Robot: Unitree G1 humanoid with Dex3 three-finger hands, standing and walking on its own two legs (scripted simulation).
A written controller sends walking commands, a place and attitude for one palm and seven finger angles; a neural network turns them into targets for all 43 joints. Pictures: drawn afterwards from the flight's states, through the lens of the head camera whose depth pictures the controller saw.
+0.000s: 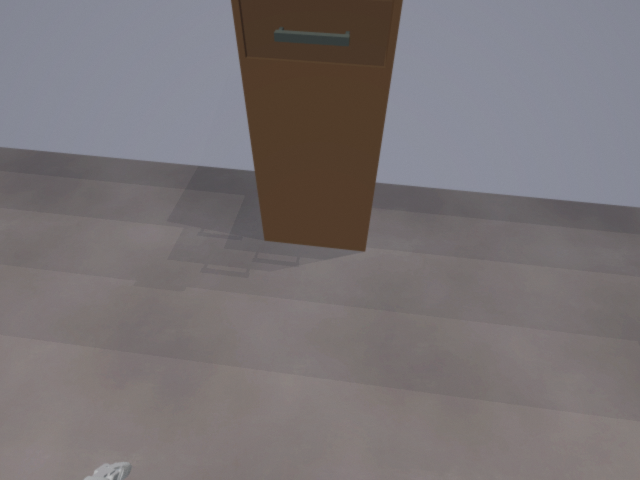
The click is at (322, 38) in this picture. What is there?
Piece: drawer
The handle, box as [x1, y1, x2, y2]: [274, 27, 349, 45]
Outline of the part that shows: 274,32 275,41 348,45 349,31 346,31 344,34 288,31 284,30 283,27 280,27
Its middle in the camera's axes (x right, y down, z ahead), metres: -0.02 -0.53 +1.01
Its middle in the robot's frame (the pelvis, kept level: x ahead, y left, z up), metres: +1.12 +0.08 +0.10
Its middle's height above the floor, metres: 0.87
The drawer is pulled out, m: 0.00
